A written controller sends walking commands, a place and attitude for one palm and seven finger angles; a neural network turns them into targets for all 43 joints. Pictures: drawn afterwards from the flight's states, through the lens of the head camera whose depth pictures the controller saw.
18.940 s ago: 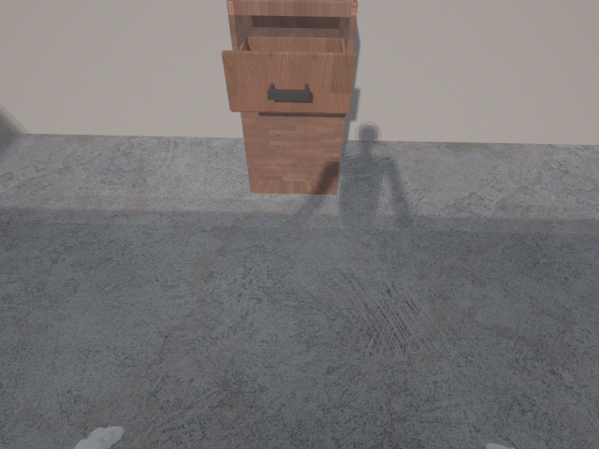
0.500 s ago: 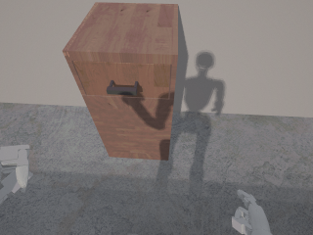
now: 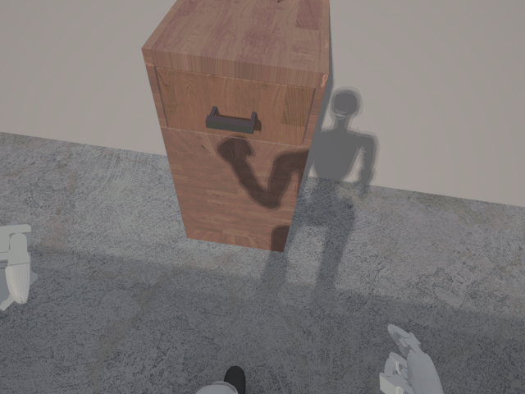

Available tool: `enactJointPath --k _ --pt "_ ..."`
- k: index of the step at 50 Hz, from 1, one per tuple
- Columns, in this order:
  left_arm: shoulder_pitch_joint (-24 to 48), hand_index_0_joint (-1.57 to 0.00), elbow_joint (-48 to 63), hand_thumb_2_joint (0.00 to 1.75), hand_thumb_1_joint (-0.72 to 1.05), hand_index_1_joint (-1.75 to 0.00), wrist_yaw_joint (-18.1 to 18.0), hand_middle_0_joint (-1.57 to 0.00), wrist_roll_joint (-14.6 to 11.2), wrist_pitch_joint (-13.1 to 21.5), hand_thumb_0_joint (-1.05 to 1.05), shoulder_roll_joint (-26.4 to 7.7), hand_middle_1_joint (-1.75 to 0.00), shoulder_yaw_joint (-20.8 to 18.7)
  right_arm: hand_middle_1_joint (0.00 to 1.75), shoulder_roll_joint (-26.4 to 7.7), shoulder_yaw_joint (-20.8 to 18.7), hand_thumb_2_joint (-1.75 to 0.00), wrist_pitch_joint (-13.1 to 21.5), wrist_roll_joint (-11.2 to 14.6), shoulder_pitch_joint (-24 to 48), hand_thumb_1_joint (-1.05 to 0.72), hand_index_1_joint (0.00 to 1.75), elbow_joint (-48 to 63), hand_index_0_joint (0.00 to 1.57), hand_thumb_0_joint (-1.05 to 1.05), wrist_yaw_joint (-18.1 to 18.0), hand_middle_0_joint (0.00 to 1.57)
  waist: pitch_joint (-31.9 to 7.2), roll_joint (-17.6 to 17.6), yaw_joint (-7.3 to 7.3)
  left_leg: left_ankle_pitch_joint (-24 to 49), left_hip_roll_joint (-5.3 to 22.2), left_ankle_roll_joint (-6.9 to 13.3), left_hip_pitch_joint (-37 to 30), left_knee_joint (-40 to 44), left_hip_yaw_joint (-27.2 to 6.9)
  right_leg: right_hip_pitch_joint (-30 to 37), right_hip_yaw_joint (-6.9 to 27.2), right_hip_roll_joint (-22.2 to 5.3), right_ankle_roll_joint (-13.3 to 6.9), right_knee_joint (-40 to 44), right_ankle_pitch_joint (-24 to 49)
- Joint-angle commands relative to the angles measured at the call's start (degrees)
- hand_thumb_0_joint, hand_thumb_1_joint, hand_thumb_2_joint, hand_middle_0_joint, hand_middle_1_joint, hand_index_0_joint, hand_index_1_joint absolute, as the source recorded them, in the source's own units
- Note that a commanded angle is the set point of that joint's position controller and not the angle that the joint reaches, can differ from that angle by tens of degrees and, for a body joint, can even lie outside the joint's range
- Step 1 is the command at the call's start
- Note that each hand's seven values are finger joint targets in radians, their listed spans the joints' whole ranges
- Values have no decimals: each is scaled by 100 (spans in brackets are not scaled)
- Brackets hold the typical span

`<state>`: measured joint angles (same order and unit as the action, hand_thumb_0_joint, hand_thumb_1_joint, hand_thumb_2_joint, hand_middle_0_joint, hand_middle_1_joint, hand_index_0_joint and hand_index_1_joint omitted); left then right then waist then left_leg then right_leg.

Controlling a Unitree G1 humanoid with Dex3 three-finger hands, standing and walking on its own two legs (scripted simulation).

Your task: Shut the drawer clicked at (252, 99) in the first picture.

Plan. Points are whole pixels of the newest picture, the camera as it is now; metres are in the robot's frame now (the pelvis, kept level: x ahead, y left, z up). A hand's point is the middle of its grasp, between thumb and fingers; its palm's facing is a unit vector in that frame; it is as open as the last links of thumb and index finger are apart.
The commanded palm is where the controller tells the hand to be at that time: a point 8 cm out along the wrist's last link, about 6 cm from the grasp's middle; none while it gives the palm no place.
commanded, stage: step back with the hand held close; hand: left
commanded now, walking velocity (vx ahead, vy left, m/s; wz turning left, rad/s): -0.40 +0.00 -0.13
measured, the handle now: (232, 118) +0.73 +0.12 -0.05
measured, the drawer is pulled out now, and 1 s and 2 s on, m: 0.00 0.00 0.00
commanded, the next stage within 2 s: stop stepping back and stand still in 0.20 s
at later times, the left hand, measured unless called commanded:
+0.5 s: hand out of the picture +0.08 +0.26 +0.16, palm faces +0.36 -0.84 -0.41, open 3.3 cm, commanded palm +0.03 +0.30 +0.18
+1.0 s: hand out of the picture +0.03 +0.28 +0.16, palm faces +0.40 -0.83 -0.39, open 3.3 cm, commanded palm -0.03 +0.32 +0.18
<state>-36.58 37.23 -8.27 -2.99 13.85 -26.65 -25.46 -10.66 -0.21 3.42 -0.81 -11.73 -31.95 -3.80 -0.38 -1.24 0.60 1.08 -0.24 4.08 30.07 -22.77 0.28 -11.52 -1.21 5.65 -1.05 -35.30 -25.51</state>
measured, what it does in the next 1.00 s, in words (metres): walks backwards: right foot, then left foot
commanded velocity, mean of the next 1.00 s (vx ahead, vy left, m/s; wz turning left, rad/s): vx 0.01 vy -0.01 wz -0.01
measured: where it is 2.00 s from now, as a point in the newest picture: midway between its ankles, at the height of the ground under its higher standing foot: outside the picture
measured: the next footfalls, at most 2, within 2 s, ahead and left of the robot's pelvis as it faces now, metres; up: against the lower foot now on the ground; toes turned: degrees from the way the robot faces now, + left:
right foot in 0.04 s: -0.09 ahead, -0.07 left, +0.00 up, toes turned -5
left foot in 0.48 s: -0.09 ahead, +0.16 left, +0.00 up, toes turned +5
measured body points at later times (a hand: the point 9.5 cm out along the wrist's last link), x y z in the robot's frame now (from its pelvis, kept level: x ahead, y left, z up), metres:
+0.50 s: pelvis -0.11 +0.02 +0.00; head -0.11 +0.04 +0.44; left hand +0.06 +0.30 +0.18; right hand +0.04 -0.24 -0.07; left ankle -0.05 +0.13 -0.74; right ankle -0.14 -0.11 -0.73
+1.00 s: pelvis -0.17 +0.04 +0.00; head -0.17 +0.05 +0.44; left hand +0.01 +0.32 +0.18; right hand -0.02 -0.21 -0.09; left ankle -0.11 +0.15 -0.73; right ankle -0.16 -0.07 -0.71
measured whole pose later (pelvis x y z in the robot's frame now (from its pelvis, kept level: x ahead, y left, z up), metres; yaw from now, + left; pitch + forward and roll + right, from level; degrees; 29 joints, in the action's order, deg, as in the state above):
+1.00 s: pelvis -0.17 +0.04 +0.00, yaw -1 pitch -2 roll +0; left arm -31.5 29.7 -9.5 -0.9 11.2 -20.1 -20.1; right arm -11.7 -0.7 6.7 -0.1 -14.2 -37.5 -4.7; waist 1.2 2.2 0.0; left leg -13.0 1.2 1.4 17.9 -33.4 3.4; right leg -19.1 -0.5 -0.1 -0.3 -46.1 -25.1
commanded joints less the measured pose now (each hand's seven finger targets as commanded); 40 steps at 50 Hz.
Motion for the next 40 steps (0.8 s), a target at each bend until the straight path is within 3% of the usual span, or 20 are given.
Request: enactJointPath --k 1,3,5,7,9,11,12,13,14,15,18,22,24,26,29,33,34,36,38,40 --pt "-185 -140 1362 90 90 -160 11 -140 -196 563 0 -754 -160 -419 30 -780 -300 -90 213 17 461 -90 30 505 20 0 57 20 -1316 -193 -31 -382 628 -447 -2559 -399 -412 -784 722 -858 -262 1967 1168" --pt "174 -140 1227 90 90 -160 -72 -140 -195 692 0 -895 -160 -529 30 -713 -260 -90 228 3 483 -90 30 341 20 0 13 20 -1310 108 65 -35 537 -355 -3280 -996 -143 -1642 819 -1382 -155 1880 2206" --pt "484 -140 1286 90 90 -160 9 -140 -168 681 0 -587 -160 -134 30 -890 -364 -90 322 74 510 -90 30 394 20 0 -44 20 -1586 -183 113 1686 745 -197 -3855 -413 -268 -1362 154 -483 355 1056 2313" --pt "372 -140 1286 90 90 -160 51 -140 -183 593 0 -917 -160 -460 30 -933 -406 -90 317 71 609 -90 30 565 20 0 -36 20 -1735 -483 30 1751 1157 78 -3976 7 -751 -1372 148 -147 408 298 891" --pt "-21 -140 1065 90 90 -160 83 -140 -265 447 0 -906 -160 -580 30 -874 -386 -90 307 -42 710 -90 30 675 20 0 25 20 -1612 -870 -101 -62 1465 -80 -2884 1099 -1178 -757 92 36 98 -291 -851" --pt "-72 -140 1073 90 90 -160 81 -140 -351 345 0 -957 -160 -791 30 -887 -372 -90 198 -99 1014 -90 30 815 20 0 35 20 -1003 -1111 -197 -2655 1471 -406 -900 1709 -1017 211 -42 -20 -177 -20 -848" --pt "-187 -140 939 90 90 -160 73 -140 -362 333 0 -963 -160 -860 30 -830 -388 -90 99 -78 1039 -90 30 796 20 0 34 20 -899 -870 -207 -2867 1136 -591 -594 917 -517 182 120 -306 -343 658 -592" --pt "-333 -140 856 90 90 -160 31 -140 -314 327 0 -1123 -160 -954 30 -731 -379 -90 25 35 929 -90 30 765 20 0 48 20 -898 143 -136 -2220 466 -817 -1300 -1039 148 -1037 1106 -1184 -584 1798 -870" --pt "-301 -140 914 90 90 -160 23 -140 -335 329 0 -875 -160 -608 30 -666 -409 -90 2 169 837 -90 30 700 20 0 55 20 -582 1359 -78 -2159 -121 -924 -1811 -3422 -127 -2869 2834 -2703 -1021 3133 -1649" --pt "-51 -140 895 90 90 -160 -64 -140 -230 254 0 -861 -160 -567 30 -765 -433 -90 -37 97 1016 -90 30 609 20 0 95 20 175 1294 -141 -2534 -265 -826 -742 -4856 -295 -3035 2705 -2997 -1306 3146 -971" --pt "125 -140 1015 90 90 -160 109 -140 -135 120 0 -587 -160 -342 30 -499 -184 -90 -4 124 985 -90 30 873 20 0 94 20 13 747 43 -2092 302 -596 -328 -3588 -218 -1716 850 -1942 -728 1864 992" --pt "175 -140 641 90 90 -160 -141 -140 61 203 0 -352 -160 -76 30 -813 -184 -90 367 107 529 -90 30 592 20 0 -199 20 -129 -253 6 -1375 277 -255 -1790 144 121 -662 543 -1282 -209 865 1842" --pt "542 -140 1041 90 90 -160 -182 -140 137 291 0 -535 -160 -89 30 -962 -230 -90 550 105 372 -90 30 624 20 0 -224 20 -489 -908 -107 -300 1241 115 -2340 116 -1046 -895 343 -875 134 314 1176" --pt "491 -140 994 90 90 -160 -142 -140 107 305 0 -607 -160 -170 30 -828 -223 -90 688 95 271 -90 30 584 20 0 -188 20 -603 -917 -27 -802 1290 130 -2217 494 -1349 -799 143 -577 191 135 426" --pt "540 -140 1427 90 90 -160 -145 -140 162 294 0 -513 -160 -210 30 -765 -205 -90 781 48 427 -90 30 567 20 0 -85 20 -403 -1214 -27 -3543 1359 181 -1161 1460 -1619 -238 139 -522 162 -525 31" --pt "-455 -140 909 90 90 -160 -148 -140 110 129 0 -489 -160 -322 30 -797 -254 -90 658 73 462 -90 30 640 20 0 30 20 -462 -654 -88 -3629 735 -181 -536 762 -533 677 -185 -424 -37 920 78" --pt "-442 -140 790 90 90 -160 -131 -140 88 93 0 -403 -160 -237 30 -738 -274 -90 546 71 496 -90 30 654 20 0 30 20 -306 -168 -51 -3474 409 -316 -407 -23 -212 462 218 -637 -232 1462 -383" --pt "-56 -140 663 90 90 -160 -142 -140 14 -8 0 -538 -160 -311 30 -743 -341 -90 348 66 533 -90 30 574 20 0 11 20 112 1577 -77 -2566 -49 -469 -9 -3087 138 -839 2777 -2314 -1077 2899 -2268" --pt "284 -140 500 90 90 -160 -151 -140 5 11 0 -360 -160 -234 30 -757 -323 -90 346 80 428 -90 30 435 20 0 12 20 145 1219 73 -2232 137 -431 418 -3804 -53 -532 2425 -2328 -1152 2585 -770" --pt "213 -140 112 90 90 -160 -174 -140 36 45 0 -327 -160 -189 30 -604 -202 -90 371 72 327 -90 30 385 20 0 -24 20 30 835 113 -2189 388 -357 -365 -2534 -29 -839 1564 -2065 -885 2199 -603"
